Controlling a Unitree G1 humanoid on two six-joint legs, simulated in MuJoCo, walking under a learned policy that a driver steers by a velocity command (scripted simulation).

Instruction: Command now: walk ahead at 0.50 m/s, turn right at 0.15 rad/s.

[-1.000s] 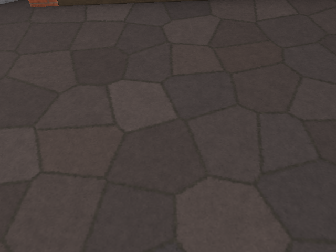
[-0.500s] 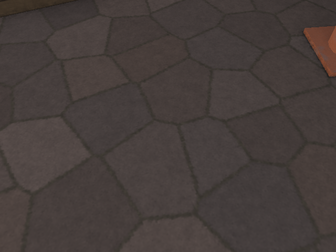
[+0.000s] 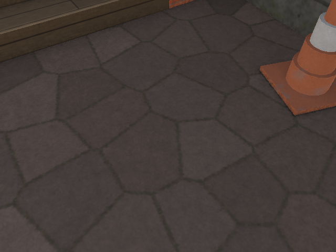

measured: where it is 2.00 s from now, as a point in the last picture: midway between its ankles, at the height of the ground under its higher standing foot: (78, 163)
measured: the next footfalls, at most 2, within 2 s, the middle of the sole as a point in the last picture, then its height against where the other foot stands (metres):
right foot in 0.30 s outside the picture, level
left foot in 0.80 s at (120, 248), level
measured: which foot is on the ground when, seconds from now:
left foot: down 0.00-0.32, up 0.34-0.78, down 0.80-1.00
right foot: up 0.00-0.28, down 0.30-0.80, up 0.82-1.00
